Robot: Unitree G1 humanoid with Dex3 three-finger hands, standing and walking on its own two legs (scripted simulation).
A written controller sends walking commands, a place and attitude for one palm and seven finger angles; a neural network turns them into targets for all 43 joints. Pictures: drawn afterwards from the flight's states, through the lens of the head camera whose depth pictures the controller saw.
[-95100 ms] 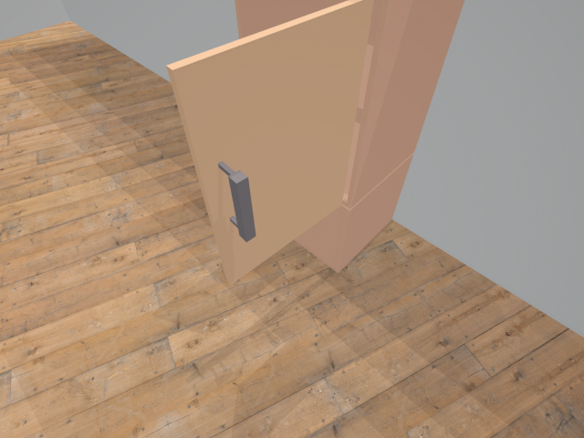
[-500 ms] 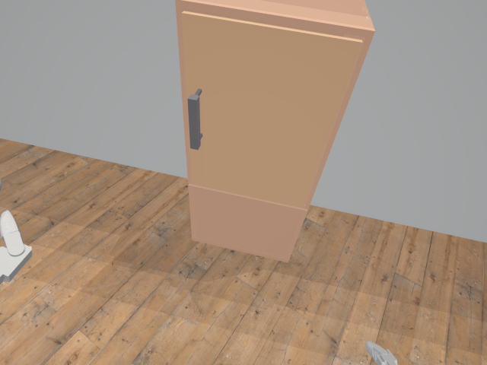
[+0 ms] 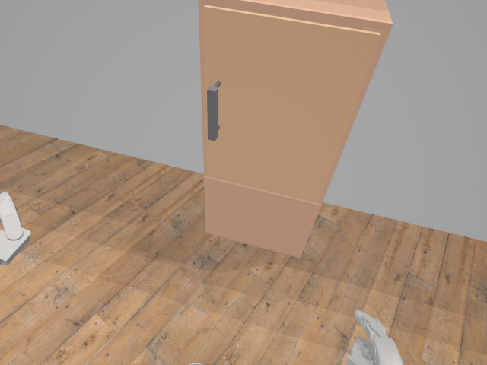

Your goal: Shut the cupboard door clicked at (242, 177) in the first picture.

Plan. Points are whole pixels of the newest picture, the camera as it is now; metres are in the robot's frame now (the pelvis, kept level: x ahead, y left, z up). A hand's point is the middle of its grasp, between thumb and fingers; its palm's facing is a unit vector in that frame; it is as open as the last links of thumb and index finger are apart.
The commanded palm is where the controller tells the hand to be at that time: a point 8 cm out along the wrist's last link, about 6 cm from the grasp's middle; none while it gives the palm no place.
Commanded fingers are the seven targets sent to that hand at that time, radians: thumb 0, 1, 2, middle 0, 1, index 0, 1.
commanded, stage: stop stepping back and stand still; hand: left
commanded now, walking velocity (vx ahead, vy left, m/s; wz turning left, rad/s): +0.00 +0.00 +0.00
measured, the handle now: (215, 111) +0.82 +0.11 -0.01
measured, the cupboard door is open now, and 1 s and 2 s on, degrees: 0 0 0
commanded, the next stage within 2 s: let the arm hang, fingers relaxed in 0.66 s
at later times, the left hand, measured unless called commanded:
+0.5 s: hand (1, 227) +0.23 +0.30 +0.18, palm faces +0.39 -0.81 -0.44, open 7.4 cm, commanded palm +0.16 +0.34 +0.19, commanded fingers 0.00 0.90 0.90 -0.20 -0.30 -0.20 -0.30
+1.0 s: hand out of the picture +0.10 +0.25 -0.13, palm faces -0.05 -0.97 -0.24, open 7.4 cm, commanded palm none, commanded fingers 0.00 0.90 0.90 -0.20 -0.30 -0.20 -0.30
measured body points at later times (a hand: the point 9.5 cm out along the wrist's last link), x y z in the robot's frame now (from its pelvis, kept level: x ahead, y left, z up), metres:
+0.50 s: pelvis +0.02 +0.05 +0.02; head +0.02 +0.06 +0.47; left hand +0.20 +0.35 +0.20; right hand +0.17 -0.19 -0.06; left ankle +0.05 +0.16 -0.72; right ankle -0.02 -0.08 -0.72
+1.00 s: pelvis +0.00 +0.05 +0.01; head +0.00 +0.05 +0.46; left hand +0.11 +0.30 -0.11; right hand +0.11 -0.21 -0.11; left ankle +0.05 +0.16 -0.72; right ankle -0.02 -0.08 -0.72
